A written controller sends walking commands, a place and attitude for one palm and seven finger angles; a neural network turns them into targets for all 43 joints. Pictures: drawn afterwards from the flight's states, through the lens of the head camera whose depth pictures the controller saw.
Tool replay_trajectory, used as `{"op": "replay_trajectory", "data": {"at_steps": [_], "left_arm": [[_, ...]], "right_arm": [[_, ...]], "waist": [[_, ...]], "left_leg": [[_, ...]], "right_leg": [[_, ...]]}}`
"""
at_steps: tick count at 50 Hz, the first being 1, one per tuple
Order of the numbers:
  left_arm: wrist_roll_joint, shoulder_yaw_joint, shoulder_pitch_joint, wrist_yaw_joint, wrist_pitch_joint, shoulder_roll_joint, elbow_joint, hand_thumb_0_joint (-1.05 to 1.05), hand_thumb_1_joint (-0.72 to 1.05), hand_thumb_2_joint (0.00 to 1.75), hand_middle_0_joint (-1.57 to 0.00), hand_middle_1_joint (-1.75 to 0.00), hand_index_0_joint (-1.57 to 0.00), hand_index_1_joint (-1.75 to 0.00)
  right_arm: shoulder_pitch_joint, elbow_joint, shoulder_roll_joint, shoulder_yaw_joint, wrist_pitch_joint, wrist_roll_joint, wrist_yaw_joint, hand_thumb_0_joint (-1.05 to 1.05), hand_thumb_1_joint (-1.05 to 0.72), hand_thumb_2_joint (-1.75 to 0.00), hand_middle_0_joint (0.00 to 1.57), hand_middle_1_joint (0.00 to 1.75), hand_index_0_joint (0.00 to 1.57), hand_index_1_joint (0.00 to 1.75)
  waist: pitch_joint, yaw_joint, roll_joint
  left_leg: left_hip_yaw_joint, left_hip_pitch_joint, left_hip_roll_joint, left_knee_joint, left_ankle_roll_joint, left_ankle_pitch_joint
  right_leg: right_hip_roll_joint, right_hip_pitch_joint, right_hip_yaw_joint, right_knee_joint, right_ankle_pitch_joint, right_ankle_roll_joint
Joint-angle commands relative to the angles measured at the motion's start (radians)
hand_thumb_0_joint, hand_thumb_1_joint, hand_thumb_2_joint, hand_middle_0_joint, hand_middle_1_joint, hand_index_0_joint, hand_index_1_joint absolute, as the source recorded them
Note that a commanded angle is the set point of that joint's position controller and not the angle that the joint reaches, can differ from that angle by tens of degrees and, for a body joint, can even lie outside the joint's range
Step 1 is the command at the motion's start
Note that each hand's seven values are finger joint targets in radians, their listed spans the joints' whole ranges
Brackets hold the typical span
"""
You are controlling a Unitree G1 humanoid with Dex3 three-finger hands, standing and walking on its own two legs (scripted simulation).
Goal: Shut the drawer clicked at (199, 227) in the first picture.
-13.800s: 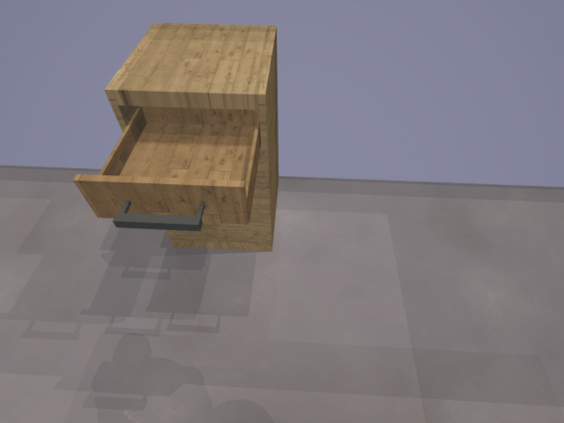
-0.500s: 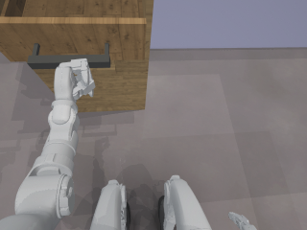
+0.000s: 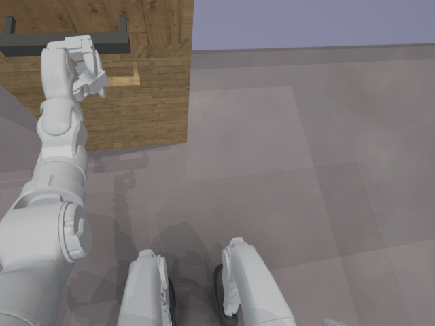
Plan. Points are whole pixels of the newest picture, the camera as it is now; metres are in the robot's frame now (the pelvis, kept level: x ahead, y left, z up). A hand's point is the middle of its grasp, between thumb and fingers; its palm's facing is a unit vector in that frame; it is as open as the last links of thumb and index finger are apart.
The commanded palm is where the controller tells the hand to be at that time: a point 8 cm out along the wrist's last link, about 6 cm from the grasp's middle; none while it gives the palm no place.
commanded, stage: push the drawer shut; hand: left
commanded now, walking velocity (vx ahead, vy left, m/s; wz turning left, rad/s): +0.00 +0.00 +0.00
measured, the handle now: (68, 33) +0.62 +0.20 +0.03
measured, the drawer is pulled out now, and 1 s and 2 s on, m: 0.02 0.00 0.00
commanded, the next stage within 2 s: pull the fist back off the drawer in 0.42 s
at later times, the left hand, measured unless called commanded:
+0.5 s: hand (96, 62) +0.57 +0.16 +0.02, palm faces +0.04 -1.00 -0.05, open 3.0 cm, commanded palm +0.59 +0.16 +0.04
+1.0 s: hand (100, 64) +0.56 +0.15 +0.03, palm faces +0.03 -1.00 -0.03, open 3.0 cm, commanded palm +0.54 +0.16 +0.04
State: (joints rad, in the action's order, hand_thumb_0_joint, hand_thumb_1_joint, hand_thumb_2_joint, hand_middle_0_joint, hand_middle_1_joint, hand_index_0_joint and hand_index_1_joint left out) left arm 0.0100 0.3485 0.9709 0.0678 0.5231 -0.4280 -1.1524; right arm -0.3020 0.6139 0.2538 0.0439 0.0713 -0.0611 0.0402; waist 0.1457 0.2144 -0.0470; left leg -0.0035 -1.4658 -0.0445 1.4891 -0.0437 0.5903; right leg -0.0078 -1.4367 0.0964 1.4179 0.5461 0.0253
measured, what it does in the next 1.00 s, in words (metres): stands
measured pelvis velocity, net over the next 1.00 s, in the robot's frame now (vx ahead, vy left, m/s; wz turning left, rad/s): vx -0.02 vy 0.01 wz -0.02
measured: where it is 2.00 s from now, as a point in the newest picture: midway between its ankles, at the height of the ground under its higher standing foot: (197, 314)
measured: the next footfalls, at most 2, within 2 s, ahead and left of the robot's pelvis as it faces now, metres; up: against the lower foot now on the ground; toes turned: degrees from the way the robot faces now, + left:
none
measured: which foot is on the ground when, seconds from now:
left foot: down 0.00-1.00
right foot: down 0.00-1.00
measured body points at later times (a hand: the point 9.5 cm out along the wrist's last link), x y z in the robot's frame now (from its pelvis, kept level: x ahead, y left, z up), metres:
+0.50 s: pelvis -0.01 +0.00 -0.01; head +0.20 +0.05 +0.38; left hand +0.56 +0.21 +0.03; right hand -0.01 -0.26 -0.11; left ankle +0.04 +0.10 -0.57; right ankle +0.05 -0.11 -0.57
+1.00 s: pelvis -0.02 +0.01 -0.01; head +0.19 +0.05 +0.39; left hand +0.56 +0.20 +0.03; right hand -0.03 -0.24 -0.11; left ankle +0.04 +0.10 -0.57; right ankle +0.05 -0.11 -0.57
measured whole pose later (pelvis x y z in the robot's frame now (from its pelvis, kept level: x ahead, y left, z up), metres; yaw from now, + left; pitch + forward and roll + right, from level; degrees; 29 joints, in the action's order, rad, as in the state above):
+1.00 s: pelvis -0.02 +0.01 -0.01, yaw -1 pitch +34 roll -7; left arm -0.03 0.34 1.12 0.04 0.42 -0.52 -1.21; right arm -0.36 0.62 0.24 0.09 0.04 -0.07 0.06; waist 0.13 0.27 -0.05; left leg 0.02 -1.56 -0.05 1.52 -0.06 0.56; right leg -0.01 -1.51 0.12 1.42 0.50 0.02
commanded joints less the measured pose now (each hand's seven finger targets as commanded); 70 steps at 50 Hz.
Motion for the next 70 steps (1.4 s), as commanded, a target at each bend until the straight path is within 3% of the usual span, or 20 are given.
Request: {"op": "replay_trajectory", "data": {"at_steps": [1,4,11,13,14,22,27,30,37,39,41,42,49,51,53,56,60,65,66,70], "left_arm": [[0.007,0.032,0.532,-0.024,0.063,-0.221,0.23,0.0,0.9,0.9,-1.4,-1.6,-1.4,-1.6],[-0.001,0.054,0.576,-0.03,0.048,-0.263,0.206,0.0,0.9,0.9,-1.4,-1.6,-1.4,-1.6],[-0.021,0.059,0.641,-0.031,0.04,-0.291,0.207,0.0,0.9,0.9,-1.4,-1.6,-1.4,-1.6],[-0.022,0.02,0.7,-0.031,0.031,-0.254,0.195,0.0,0.9,0.9,-1.4,-1.6,-1.4,-1.6],[-0.025,0.036,0.719,-0.036,0.025,-0.279,0.176,0.0,0.9,0.9,-1.4,-1.6,-1.4,-1.6],[-0.049,-0.017,0.882,-0.059,0.016,-0.289,0.173,0.0,0.9,0.9,-1.4,-1.6,-1.4,-1.6],[-0.059,-0.051,0.919,-0.068,-0.001,-0.276,0.143,0.0,0.9,0.9,-1.4,-1.6,-1.4,-1.6],[-0.061,-0.031,0.894,-0.068,-0.02,-0.305,0.108,0.0,0.9,0.9,-1.4,-1.6,-1.4,-1.6],[-0.058,-0.05,0.876,-0.061,-0.043,-0.272,0.124,0.0,0.9,0.9,-1.4,-1.6,-1.4,-1.6],[-0.051,-0.01,0.84,-0.061,-0.047,-0.305,0.123,0.0,0.9,0.9,-1.4,-1.6,-1.4,-1.6],[-0.048,0.0,0.811,-0.058,-0.038,-0.309,0.164,0.0,0.9,0.9,-1.4,-1.6,-1.4,-1.6],[-0.042,-0.017,0.778,-0.054,-0.04,-0.27,0.17,0.0,0.9,0.9,-1.4,-1.6,-1.4,-1.6],[-0.019,0.041,0.598,-0.045,-0.039,-0.292,0.178,0.0,0.9,0.9,-1.4,-1.6,-1.4,-1.6],[-0.015,0.041,0.55,-0.042,-0.026,-0.272,0.219,0.0,0.9,0.9,-1.4,-1.6,-1.4,-1.6],[-0.004,0.062,0.471,-0.039,-0.018,-0.273,0.237,0.0,0.9,0.9,-1.4,-1.6,-1.4,-1.6],[0.008,0.031,0.368,-0.028,-0.007,-0.206,0.292,0.0,0.9,0.9,-1.4,-1.6,-1.4,-1.6],[0.022,0.011,0.39,-0.023,0.002,-0.172,0.301,0.0,0.9,0.9,-1.4,-1.6,-1.4,-1.6],[0.039,-0.026,0.405,-0.013,0.044,-0.117,0.391,0.0,0.9,0.9,-1.4,-1.6,-1.4,-1.6],[0.039,-0.018,0.368,-0.012,0.047,-0.12,0.385,0.0,0.9,0.9,-1.4,-1.6,-1.4,-1.6],[0.082,-0.02,0.01,0.011,0.003,-0.113,0.662,0.0,0.9,0.9,-1.4,-1.6,-1.4,-1.6]], "right_arm": [[-0.205,-0.035,0.193,-0.066,0.002,-0.004,-0.003,0.0,-0.9,-0.9,0.2,0.3,0.2,0.3],[-0.219,-0.028,0.196,-0.06,0.008,-0.007,-0.004,0.0,-0.9,-0.9,0.2,0.3,0.2,0.3],[-0.248,-0.026,0.199,-0.054,0.015,-0.016,0.003,0.0,-0.9,-0.9,0.2,0.3,0.2,0.3],[-0.249,-0.013,0.196,-0.055,0.014,-0.014,0.002,0.0,-0.9,-0.9,0.2,0.3,0.2,0.3],[-0.257,-0.008,0.2,-0.053,0.013,-0.016,0.001,0.0,-0.9,-0.9,0.2,0.3,0.2,0.3],[-0.267,0.01,0.209,-0.041,-0.016,-0.02,-0.009,0.0,-0.9,-0.9,0.2,0.3,0.2,0.3],[-0.263,0.017,0.215,-0.034,-0.037,-0.021,-0.014,0.0,-0.9,-0.9,0.2,0.3,0.2,0.3],[-0.266,0.01,0.219,-0.027,-0.044,-0.021,-0.014,0.0,-0.9,-0.9,0.2,0.3,0.2,0.3],[-0.258,0.003,0.224,-0.028,-0.052,-0.02,-0.008,0.0,-0.9,-0.9,0.2,0.3,0.2,0.3],[-0.261,-0.004,0.225,-0.026,-0.052,-0.02,-0.007,0.0,-0.9,-0.9,0.2,0.3,0.2,0.3],[-0.263,-0.011,0.224,-0.03,-0.051,-0.019,-0.004,0.0,-0.9,-0.9,0.2,0.3,0.2,0.3],[-0.259,-0.015,0.217,-0.033,-0.051,-0.018,0.001,0.0,-0.9,-0.9,0.2,0.3,0.2,0.3],[-0.246,-0.033,0.207,-0.037,-0.031,-0.006,0.006,0.0,-0.9,-0.9,0.2,0.3,0.2,0.3],[-0.24,-0.042,0.202,-0.041,-0.026,-0.005,0.011,0.0,-0.9,-0.9,0.2,0.3,0.2,0.3],[-0.235,-0.05,0.197,-0.044,-0.016,-0.003,0.013,0.0,-0.9,-0.9,0.2,0.3,0.2,0.3],[-0.222,-0.067,0.191,-0.056,-0.002,0.005,0.022,0.0,-0.9,-0.9,0.2,0.3,0.2,0.3],[-0.222,-0.048,0.185,-0.065,0.008,0.009,0.019,0.0,-0.9,-0.9,0.2,0.3,0.2,0.3],[-0.211,-0.037,0.18,-0.081,0.011,0.005,0.016,0.0,-0.9,-0.9,0.2,0.3,0.2,0.3],[-0.212,-0.035,0.181,-0.083,0.016,0.004,0.017,0.0,-0.9,-0.9,0.2,0.3,0.2,0.3],[-0.182,-0.122,0.175,-0.099,0.034,0.035,0.028,0.0,-0.9,-0.9,0.2,0.3,0.2,0.3]], "waist": [[0.642,0.042,-0.171],[0.613,0.061,-0.14],[0.66,0.068,-0.215],[0.623,0.103,-0.205],[0.6,0.111,-0.18],[0.603,0.159,-0.282],[0.584,0.181,-0.301],[0.573,0.169,-0.296],[0.571,0.156,-0.3],[0.58,0.138,-0.266],[0.619,0.115,-0.297],[0.636,0.108,-0.299],[0.58,0.064,-0.184],[0.615,0.045,-0.207],[0.623,0.024,-0.167],[0.641,0.005,-0.173],[0.576,0.036,-0.11],[0.647,0.025,-0.195],[0.669,0.014,-0.197],[0.866,-0.108,-0.254]], "left_leg": [[0.109,0.497,0.018,-0.163,0.011,-0.364],[0.108,0.449,0.016,-0.15,0.005,-0.348],[0.13,0.515,0.01,-0.145,0.012,-0.413],[0.126,0.493,0.009,-0.136,0.008,-0.372],[0.128,0.463,0.01,-0.134,0.005,-0.344],[0.158,0.486,0.013,-0.14,0.008,-0.252],[0.177,0.477,0.011,-0.154,0.007,-0.155],[0.172,0.434,0.014,-0.158,0.004,-0.119],[0.192,0.433,0.007,-0.178,0.007,-0.055],[0.183,0.404,0.009,-0.175,0.005,-0.063],[0.181,0.444,0.008,-0.18,0.009,-0.114],[0.176,0.457,0.009,-0.181,0.011,-0.133],[0.128,0.374,0.009,-0.181,0.005,-0.167],[0.124,0.418,0.009,-0.182,0.008,-0.228],[0.113,0.42,0.008,-0.18,0.008,-0.282],[0.112,0.483,0.006,-0.194,0.016,-0.353],[0.104,0.457,0.008,-0.181,0.008,-0.369],[0.112,0.61,0.01,-0.176,0.024,-0.519],[0.118,0.638,0.008,-0.176,0.029,-0.554],[0.109,0.87,0.003,-0.261,0.055,-0.831]], "right_leg": [[-0.033,0.256,-0.057,-0.169,-0.229,0.001],[-0.036,0.262,-0.059,-0.171,-0.224,-0.002],[-0.038,0.219,-0.046,-0.155,-0.248,0.003],[-0.039,0.191,-0.048,-0.167,-0.226,-0.002],[-0.04,0.192,-0.048,-0.169,-0.21,-0.003],[-0.041,0.09,-0.039,-0.16,-0.144,0.003],[-0.039,0.043,-0.035,-0.16,-0.099,0.005],[-0.037,0.061,-0.038,-0.16,-0.079,0.007],[-0.031,0.048,-0.035,-0.157,-0.059,0.007],[-0.033,0.084,-0.038,-0.157,-0.059,0.007],[-0.032,0.101,-0.037,-0.155,-0.081,0.01],[-0.033,0.11,-0.037,-0.156,-0.092,0.009],[-0.037,0.217,-0.051,-0.182,-0.094,0.005],[-0.035,0.225,-0.049,-0.175,-0.132,0.007],[-0.036,0.275,-0.052,-0.178,-0.169,0.005],[-0.035,0.286,-0.046,-0.178,-0.222,0.006],[-0.034,0.296,-0.051,-0.188,-0.261,-0.003],[-0.028,0.268,-0.042,-0.173,-0.35,0.002],[-0.03,0.271,-0.038,-0.17,-0.366,0.004],[-0.031,0.474,-0.04,-0.222,-0.518,0.011]]}}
